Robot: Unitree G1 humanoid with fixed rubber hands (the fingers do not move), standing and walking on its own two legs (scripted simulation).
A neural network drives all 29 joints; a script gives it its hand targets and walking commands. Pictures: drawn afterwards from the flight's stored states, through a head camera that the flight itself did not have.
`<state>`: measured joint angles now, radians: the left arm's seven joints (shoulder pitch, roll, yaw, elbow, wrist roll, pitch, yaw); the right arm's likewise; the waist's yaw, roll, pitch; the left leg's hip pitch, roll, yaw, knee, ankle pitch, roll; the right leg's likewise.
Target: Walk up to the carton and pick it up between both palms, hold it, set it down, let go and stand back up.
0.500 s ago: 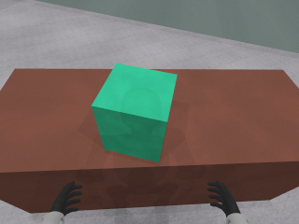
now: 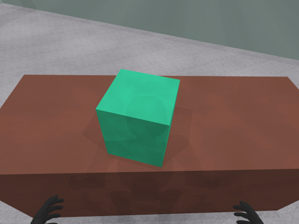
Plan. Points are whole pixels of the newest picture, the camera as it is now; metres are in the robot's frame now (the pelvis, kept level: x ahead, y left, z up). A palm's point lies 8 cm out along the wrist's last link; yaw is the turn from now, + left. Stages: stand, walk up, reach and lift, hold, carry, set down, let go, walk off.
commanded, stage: stand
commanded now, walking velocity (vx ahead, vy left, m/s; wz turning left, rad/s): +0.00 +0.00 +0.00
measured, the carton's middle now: (141, 118) +0.45 +0.03 -0.03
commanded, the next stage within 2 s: none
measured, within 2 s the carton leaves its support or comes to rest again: neither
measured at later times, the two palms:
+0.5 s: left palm out of the picture +0.06 +0.31 -0.09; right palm out of the picture +0.08 -0.28 -0.09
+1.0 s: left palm out of the picture +0.03 +0.32 -0.10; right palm out of the picture +0.06 -0.29 -0.10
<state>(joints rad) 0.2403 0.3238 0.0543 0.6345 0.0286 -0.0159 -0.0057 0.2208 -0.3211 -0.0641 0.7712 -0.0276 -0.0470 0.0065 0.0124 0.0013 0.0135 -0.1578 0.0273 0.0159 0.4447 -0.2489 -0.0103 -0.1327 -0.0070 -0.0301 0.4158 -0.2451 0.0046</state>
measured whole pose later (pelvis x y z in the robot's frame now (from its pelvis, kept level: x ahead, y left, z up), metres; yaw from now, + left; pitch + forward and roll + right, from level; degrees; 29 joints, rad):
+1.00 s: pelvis -0.03 +0.01 +0.00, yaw +1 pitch -3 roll +0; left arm 0.25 0.39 0.00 0.89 0.01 -0.03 0.00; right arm 0.19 -0.37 -0.01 0.92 -0.01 -0.03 0.02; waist 0.01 0.00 0.05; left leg -0.16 0.00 0.01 0.39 -0.17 0.01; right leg -0.14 -0.03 -0.03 0.37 -0.18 0.02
